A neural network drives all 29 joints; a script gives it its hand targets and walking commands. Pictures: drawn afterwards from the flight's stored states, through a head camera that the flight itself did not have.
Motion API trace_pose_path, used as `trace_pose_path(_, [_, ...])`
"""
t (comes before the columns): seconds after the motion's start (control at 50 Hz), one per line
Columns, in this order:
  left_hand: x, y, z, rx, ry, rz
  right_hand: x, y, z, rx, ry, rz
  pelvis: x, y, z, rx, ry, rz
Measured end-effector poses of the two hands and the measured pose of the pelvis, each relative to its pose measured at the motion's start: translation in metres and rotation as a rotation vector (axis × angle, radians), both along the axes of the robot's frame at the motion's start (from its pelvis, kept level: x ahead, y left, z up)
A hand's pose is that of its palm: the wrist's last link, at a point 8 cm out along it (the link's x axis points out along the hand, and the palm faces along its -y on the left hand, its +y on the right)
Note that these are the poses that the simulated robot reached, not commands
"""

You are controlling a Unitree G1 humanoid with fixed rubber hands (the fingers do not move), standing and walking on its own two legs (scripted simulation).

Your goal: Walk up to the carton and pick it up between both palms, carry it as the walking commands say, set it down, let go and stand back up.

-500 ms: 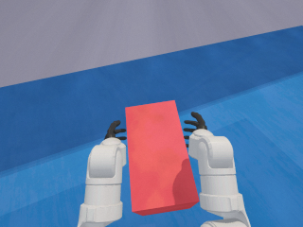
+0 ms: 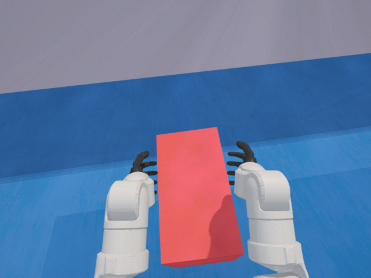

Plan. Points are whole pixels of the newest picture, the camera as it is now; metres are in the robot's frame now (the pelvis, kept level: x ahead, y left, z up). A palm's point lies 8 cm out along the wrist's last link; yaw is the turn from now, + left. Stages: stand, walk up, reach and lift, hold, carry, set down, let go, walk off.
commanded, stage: carry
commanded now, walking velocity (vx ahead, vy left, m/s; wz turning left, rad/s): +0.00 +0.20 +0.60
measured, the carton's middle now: (195, 199) +0.32 -0.02 -0.01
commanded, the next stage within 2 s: none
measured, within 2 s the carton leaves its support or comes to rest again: neither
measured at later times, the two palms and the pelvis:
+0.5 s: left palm out of the picture +0.16 +0.36 +0.07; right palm (107, 230) +0.23 +0.15 +0.07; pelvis -0.11 +0.16 -0.01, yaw +18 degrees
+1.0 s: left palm out of the picture -0.07 +0.56 +0.07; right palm out of the picture +0.08 +0.40 +0.07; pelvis -0.25 +0.28 -0.01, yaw +34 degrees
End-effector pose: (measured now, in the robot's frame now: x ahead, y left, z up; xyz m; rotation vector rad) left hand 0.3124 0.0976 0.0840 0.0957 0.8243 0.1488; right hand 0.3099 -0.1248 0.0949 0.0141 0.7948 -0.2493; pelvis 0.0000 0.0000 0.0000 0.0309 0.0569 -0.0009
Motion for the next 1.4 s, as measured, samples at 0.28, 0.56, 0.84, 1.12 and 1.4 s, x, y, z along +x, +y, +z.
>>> trace_pose_path(0.28, [-0.083,0.194,-0.029,-0.018,0.042,0.321,-0.022,0.204,-0.027,-0.055,0.060,0.294,-0.048,0.113,-0.016,-0.037,0.003,0.153])
trace_pose_path(0.56, [-0.174,0.281,-0.008,0.013,0.031,0.402,-0.096,0.294,-0.017,0.013,0.049,0.376,-0.120,0.174,-0.006,-0.013,-0.011,0.350])
trace_pose_path(0.84, [-0.304,0.419,-0.031,-0.054,0.066,0.607,-0.176,0.465,-0.012,-0.112,0.035,0.573,-0.197,0.260,-0.012,-0.040,0.001,0.504])
trace_pose_path(1.12, [-0.419,0.474,-0.003,0.060,0.033,0.766,-0.273,0.529,-0.019,0.033,0.022,0.726,-0.285,0.289,-0.009,-0.035,0.007,0.678])
trace_pose_path(1.4, [-0.564,0.554,-0.024,-0.059,-0.004,0.867,-0.394,0.641,0.001,-0.096,-0.062,0.830,-0.377,0.349,-0.021,0.019,-0.006,0.857])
